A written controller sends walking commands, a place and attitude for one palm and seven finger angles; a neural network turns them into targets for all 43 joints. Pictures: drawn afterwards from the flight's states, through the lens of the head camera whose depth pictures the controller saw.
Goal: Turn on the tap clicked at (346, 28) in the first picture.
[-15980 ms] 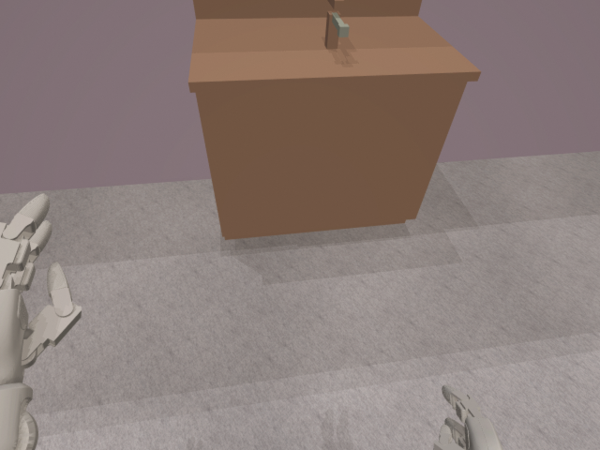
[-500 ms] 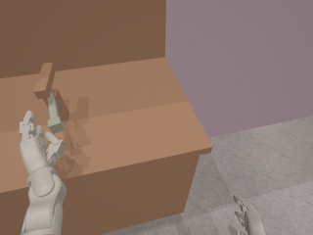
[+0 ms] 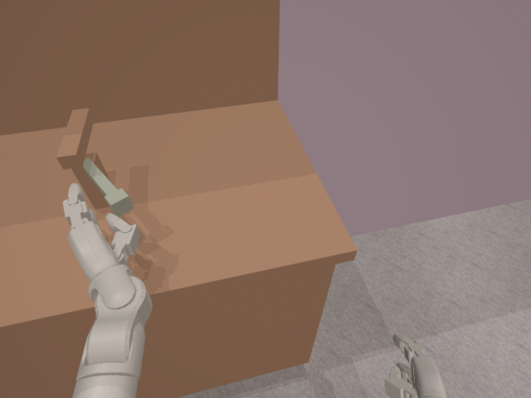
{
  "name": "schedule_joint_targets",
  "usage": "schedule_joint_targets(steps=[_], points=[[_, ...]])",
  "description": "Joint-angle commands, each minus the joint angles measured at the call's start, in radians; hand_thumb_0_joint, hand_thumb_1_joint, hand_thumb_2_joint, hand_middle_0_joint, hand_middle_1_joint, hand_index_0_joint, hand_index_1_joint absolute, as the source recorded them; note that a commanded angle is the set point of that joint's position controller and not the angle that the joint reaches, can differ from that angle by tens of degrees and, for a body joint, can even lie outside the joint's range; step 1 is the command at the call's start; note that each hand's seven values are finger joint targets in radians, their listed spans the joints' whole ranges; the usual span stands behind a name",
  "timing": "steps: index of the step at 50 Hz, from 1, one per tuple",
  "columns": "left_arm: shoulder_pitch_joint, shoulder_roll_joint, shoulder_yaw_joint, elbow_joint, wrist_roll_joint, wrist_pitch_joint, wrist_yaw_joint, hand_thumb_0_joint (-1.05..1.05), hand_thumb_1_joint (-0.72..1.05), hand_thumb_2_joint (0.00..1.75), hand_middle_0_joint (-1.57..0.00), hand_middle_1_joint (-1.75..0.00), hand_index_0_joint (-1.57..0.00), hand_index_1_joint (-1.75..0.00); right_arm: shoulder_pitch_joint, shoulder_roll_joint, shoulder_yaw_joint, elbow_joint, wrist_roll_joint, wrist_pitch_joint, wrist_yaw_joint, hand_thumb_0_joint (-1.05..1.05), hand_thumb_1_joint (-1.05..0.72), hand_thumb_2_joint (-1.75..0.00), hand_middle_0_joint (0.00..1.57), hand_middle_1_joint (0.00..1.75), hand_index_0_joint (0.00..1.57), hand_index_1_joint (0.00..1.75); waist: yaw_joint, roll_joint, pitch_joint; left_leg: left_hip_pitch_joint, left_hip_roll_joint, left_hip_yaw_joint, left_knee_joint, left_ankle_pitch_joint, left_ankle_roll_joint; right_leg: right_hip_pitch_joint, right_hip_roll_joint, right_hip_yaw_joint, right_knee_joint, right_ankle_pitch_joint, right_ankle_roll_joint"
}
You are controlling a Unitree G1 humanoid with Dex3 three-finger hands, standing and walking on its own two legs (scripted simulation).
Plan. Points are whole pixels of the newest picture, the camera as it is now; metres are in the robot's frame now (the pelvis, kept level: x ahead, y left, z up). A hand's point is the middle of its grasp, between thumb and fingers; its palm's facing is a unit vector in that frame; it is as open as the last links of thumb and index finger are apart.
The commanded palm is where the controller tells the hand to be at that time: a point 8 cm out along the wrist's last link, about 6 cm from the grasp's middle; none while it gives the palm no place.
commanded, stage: push the lever round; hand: left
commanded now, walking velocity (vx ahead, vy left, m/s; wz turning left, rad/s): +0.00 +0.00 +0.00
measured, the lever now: (119, 202) +0.35 +0.27 +0.12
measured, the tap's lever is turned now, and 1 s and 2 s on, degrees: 30 65 86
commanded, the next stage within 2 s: lift the hand up off the lever in 1.46 s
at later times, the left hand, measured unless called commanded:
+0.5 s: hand (152, 217) +0.34 +0.21 +0.11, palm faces +0.76 -0.65 -0.04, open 7.8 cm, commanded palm +0.29 +0.23 +0.11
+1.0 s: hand (172, 198) +0.38 +0.20 +0.10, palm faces +0.81 -0.59 -0.07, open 7.9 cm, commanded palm +0.33 +0.21 +0.11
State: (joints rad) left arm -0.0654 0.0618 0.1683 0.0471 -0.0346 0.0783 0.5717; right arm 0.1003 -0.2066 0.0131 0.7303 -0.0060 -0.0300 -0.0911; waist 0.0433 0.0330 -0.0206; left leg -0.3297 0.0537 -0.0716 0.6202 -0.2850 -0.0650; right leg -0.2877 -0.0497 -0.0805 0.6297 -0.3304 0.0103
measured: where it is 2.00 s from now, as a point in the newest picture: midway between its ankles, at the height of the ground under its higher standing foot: outside the picture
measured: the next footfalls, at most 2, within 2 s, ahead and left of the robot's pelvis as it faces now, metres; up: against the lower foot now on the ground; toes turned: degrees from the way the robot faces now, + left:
none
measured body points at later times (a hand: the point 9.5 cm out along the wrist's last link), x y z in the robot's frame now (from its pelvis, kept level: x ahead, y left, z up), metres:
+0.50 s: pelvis +0.01 +0.00 +0.00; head +0.01 -0.01 +0.45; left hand +0.29 +0.24 +0.11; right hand +0.21 -0.22 -0.09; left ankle +0.03 +0.16 -0.72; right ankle +0.00 -0.13 -0.72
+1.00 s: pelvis +0.03 +0.00 +0.00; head +0.04 -0.01 +0.45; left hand +0.34 +0.22 +0.11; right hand +0.22 -0.22 -0.11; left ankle +0.03 +0.16 -0.72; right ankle +0.00 -0.13 -0.72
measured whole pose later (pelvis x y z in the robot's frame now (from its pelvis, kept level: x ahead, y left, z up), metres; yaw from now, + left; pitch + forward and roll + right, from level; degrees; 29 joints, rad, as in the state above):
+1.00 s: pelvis +0.03 +0.00 +0.00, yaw +0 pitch +2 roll +0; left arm -0.31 -0.08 0.14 0.23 0.07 0.18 0.86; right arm 0.07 -0.18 -0.03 0.77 -0.06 0.05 0.00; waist 0.05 0.03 -0.05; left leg -0.33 0.06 -0.07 0.60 -0.32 -0.07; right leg -0.29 -0.04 -0.08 0.60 -0.36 0.01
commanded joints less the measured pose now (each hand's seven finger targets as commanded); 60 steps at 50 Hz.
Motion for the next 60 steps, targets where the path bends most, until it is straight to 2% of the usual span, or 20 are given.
schedule_joint_targets(steps=[1, 2, 6, 9, 16, 17, 21, 25, 27, 31, 34, 36, 40, 41, 42, 46, 48, 51, 52, 60], points=[[-0.327, 0.155, 0.048, -0.189, 0.038, -0.042, 0.040, 0.00, 0.90, 0.90, -0.15, -0.15, -0.15, -0.15, -0.170, -0.106, -0.038, -0.156, -0.010, -0.038, -0.007, 0.00, -0.90, -0.90, 0.20, 0.30, 0.20, 0.30, -0.001, -0.045, -0.184, 0.053, -0.069, 0.057, -0.090, 0.068, 0.067, 0.041, 0.034, 0.010, -0.142, 0.073, -0.031], [-0.362, 0.111, 0.002, -0.200, 0.041, -0.043, 0.044, 0.00, 0.90, 0.90, -0.15, -0.15, -0.15, -0.15, -0.174, -0.099, -0.036, -0.162, -0.010, -0.035, -0.004, 0.00, -0.90, -0.90, 0.20, 0.30, 0.20, 0.30, -0.010, -0.043, -0.192, 0.068, -0.069, 0.062, -0.085, 0.086, 0.068, 0.039, 0.030, 0.010, -0.139, 0.094, -0.030], [-0.321, 0.125, 0.041, -0.188, 0.052, -0.034, 0.075, 0.00, 0.90, 0.90, -0.15, -0.15, -0.15, -0.15, -0.171, -0.098, -0.046, -0.159, -0.019, -0.020, 0.004, 0.00, -0.90, -0.90, 0.20, 0.30, 0.20, 0.30, 0.010, -0.039, -0.221, 0.077, -0.063, 0.065, -0.083, 0.152, 0.064, 0.073, 0.032, 0.006, -0.131, 0.157, -0.036], [-0.320, 0.081, 0.004, -0.193, 0.055, -0.028, 0.092, 0.00, 0.90, 0.90, -0.15, -0.15, -0.15, -0.15, -0.175, -0.091, -0.047, -0.168, -0.021, -0.014, 0.015, 0.00, -0.90, -0.90, 0.20, 0.30, 0.20, 0.30, 0.010, -0.051, -0.216, 0.081, -0.061, 0.073, -0.076, 0.185, 0.064, 0.079, 0.029, 0.005, -0.130, 0.198, -0.035], [-0.366, 0.060, -0.008, -0.177, 0.070, -0.018, 0.122, 0.00, 0.90, 0.90, -0.15, -0.15, -0.15, -0.15, -0.189, -0.089, -0.052, -0.150, -0.024, -0.003, 0.022, 0.00, -0.90, -0.90, 0.20, 0.30, 0.20, 0.30, 0.000, -0.047, -0.185, 0.089, -0.057, 0.069, -0.088, 0.153, 0.062, 0.064, 0.031, -0.001, -0.152, 0.139, -0.036], [-0.406, 0.020, -0.054, -0.189, 0.074, -0.021, 0.124, 0.00, 0.90, 0.90, -0.15, -0.15, -0.15, -0.15, -0.194, -0.086, -0.047, -0.153, -0.023, -0.006, 0.025, 0.00, -0.90, -0.90, 0.20, 0.30, 0.20, 0.30, -0.009, -0.038, -0.183, 0.097, -0.059, 0.070, -0.089, 0.153, 0.062, 0.055, 0.028, -0.001, -0.149, 0.142, -0.037], [-0.394, 0.025, -0.034, -0.166, 0.085, -0.018, 0.151, 0.00, 0.90, 0.90, -0.15, -0.15, -0.15, -0.15, -0.185, -0.087, -0.057, -0.135, -0.035, -0.009, 0.027, 0.00, -0.90, -0.90, 0.20, 0.30, 0.20, 0.30, 0.002, -0.040, -0.221, 0.104, -0.056, 0.064, -0.088, 0.166, 0.058, 0.065, 0.032, -0.009, -0.141, 0.150, -0.039], [-0.445, -0.027, -0.083, -0.152, 0.094, -0.010, 0.169, 0.00, 0.90, 0.90, -0.15, -0.15, -0.15, -0.15, -0.195, -0.081, -0.057, -0.135, -0.036, -0.006, 0.036, 0.00, -0.90, -0.90, 0.20, 0.30, 0.20, 0.30, -0.002, -0.026, -0.220, 0.106, -0.055, 0.068, -0.081, 0.191, 0.055, 0.062, 0.027, -0.011, -0.133, 0.176, -0.043], [-0.478, -0.029, -0.079, -0.128, 0.096, 0.002, 0.179, 0.00, 0.90, 0.90, -0.15, -0.15, -0.15, -0.15, -0.202, -0.082, -0.055, -0.129, -0.035, 0.002, 0.038, 0.00, -0.90, -0.90, 0.20, 0.30, 0.20, 0.30, -0.006, -0.059, -0.217, 0.102, -0.055, 0.062, -0.090, 0.163, 0.055, 0.058, 0.028, -0.016, -0.137, 0.146, -0.041], [-0.519, -0.014, -0.047, -0.090, 0.112, 0.018, 0.211, 0.00, 0.90, 0.90, -0.15, -0.15, -0.15, -0.15, -0.199, -0.082, -0.061, -0.114, -0.045, 0.008, 0.043, 0.00, -0.90, -0.90, 0.20, 0.30, 0.20, 0.30, 0.003, -0.042, -0.242, 0.107, -0.053, 0.061, -0.085, 0.188, 0.051, 0.065, 0.030, -0.018, -0.133, 0.165, -0.045], [-0.514, -0.051, -0.064, -0.073, 0.115, 0.031, 0.232, 0.00, 0.90, 0.90, -0.15, -0.15, -0.15, -0.15, -0.196, -0.075, -0.062, -0.122, -0.049, 0.015, 0.057, 0.00, -0.90, -0.90, 0.20, 0.30, 0.20, 0.30, 0.011, -0.045, -0.270, 0.113, -0.051, 0.071, -0.066, 0.258, 0.049, 0.076, 0.027, -0.021, -0.119, 0.234, -0.046], [-0.509, -0.009, -0.013, -0.032, 0.115, 0.044, 0.241, 0.00, 0.90, 0.90, -0.15, -0.15, -0.15, -0.15, -0.190, -0.081, -0.065, -0.112, -0.048, 0.028, 0.060, 0.00, -0.90, -0.90, 0.20, 0.30, 0.20, 0.30, 0.015, -0.075, -0.259, 0.104, -0.046, 0.065, -0.074, 0.260, 0.048, 0.086, 0.031, -0.025, -0.124, 0.229, -0.046], [-0.573, -0.076, -0.075, -0.042, 0.130, 0.045, 0.259, 0.00, 0.90, 0.90, -0.15, -0.15, -0.15, -0.15, -0.187, -0.073, -0.065, -0.115, -0.055, 0.029, 0.073, 0.00, -0.90, -0.90, 0.20, 0.30, 0.20, 0.30, 0.005, -0.051, -0.283, 0.116, -0.045, 0.075, -0.051, 0.308, 0.048, 0.077, 0.027, -0.026, -0.108, 0.283, -0.047], [-0.560, -0.042, -0.039, -0.036, 0.127, 0.044, 0.262, 0.00, 0.90, 0.90, -0.15, -0.15, -0.15, -0.15, -0.184, -0.079, -0.070, -0.111, -0.055, 0.031, 0.073, 0.00, -0.90, -0.90, 0.20, 0.30, 0.20, 0.30, 0.009, -0.059, -0.278, 0.116, -0.041, 0.069, -0.057, 0.307, 0.047, 0.079, 0.030, -0.029, -0.113, 0.272, -0.048], [-0.590, -0.079, -0.074, -0.038, 0.129, 0.043, 0.264, 0.00, 0.90, 0.90, -0.15, -0.15, -0.15, -0.15, -0.186, -0.077, -0.066, -0.113, -0.054, 0.030, 0.076, 0.00, -0.90, -0.90, 0.20, 0.30, 0.20, 0.30, 0.002, -0.067, -0.284, 0.117, -0.043, 0.073, -0.052, 0.308, 0.048, 0.073, 0.027, -0.028, -0.108, 0.279, -0.046], [-0.571, -0.038, -0.026, -0.025, 0.132, 0.046, 0.279, 0.00, 0.90, 0.90, -0.15, -0.15, -0.15, -0.15, -0.172, -0.080, -0.074, -0.107, -0.058, 0.036, 0.079, 0.00, -0.90, -0.90, 0.20, 0.30, 0.20, 0.30, 0.014, -0.061, -0.313, 0.119, -0.045, 0.073, -0.045, 0.358, 0.047, 0.102, 0.029, -0.030, -0.097, 0.342, -0.049], [-0.595, -0.090, -0.074, -0.033, 0.135, 0.047, 0.280, 0.00, 0.90, 0.90, -0.15, -0.15, -0.15, -0.15, -0.174, -0.074, -0.071, -0.113, -0.057, 0.034, 0.085, 0.00, -0.90, -0.90, 0.20, 0.30, 0.20, 0.30, 0.005, -0.063, -0.313, 0.124, -0.044, 0.078, -0.036, 0.375, 0.046, 0.094, 0.025, -0.033, -0.088, 0.368, -0.047], [-0.548, -0.040, -0.024, -0.027, 0.133, 0.050, 0.279, 0.00, 0.90, 0.90, -0.15, -0.15, -0.15, -0.15, -0.161, -0.082, -0.078, -0.113, -0.058, 0.040, 0.084, 0.00, -0.90, -0.90, 0.20, 0.30, 0.20, 0.30, 0.014, -0.081, -0.326, 0.120, -0.045, 0.080, -0.033, 0.401, 0.048, 0.119, 0.027, -0.033, -0.084, 0.414, -0.046], [-0.562, -0.067, -0.051, -0.051, 0.133, 0.047, 0.276, 0.00, 0.90, 0.90, -0.15, -0.15, -0.15, -0.15, -0.165, -0.078, -0.075, -0.121, -0.056, 0.041, 0.086, 0.00, -0.90, -0.90, 0.20, 0.30, 0.20, 0.30, 0.010, -0.074, -0.336, 0.125, -0.045, 0.085, -0.030, 0.411, 0.048, 0.119, 0.024, -0.033, -0.076, 0.429, -0.045], [-0.644, -0.074, -0.064, -0.026, 0.139, 0.040, 0.281, 0.00, 0.90, 0.90, -0.15, -0.15, -0.15, -0.15, -0.174, -0.075, -0.074, -0.104, -0.053, 0.028, 0.085, 0.00, -0.90, -0.90, 0.20, 0.30, 0.20, 0.30, -0.006, -0.062, -0.299, 0.104, -0.048, 0.080, -0.029, 0.334, 0.051, 0.076, 0.023, -0.026, -0.095, 0.342, -0.042]])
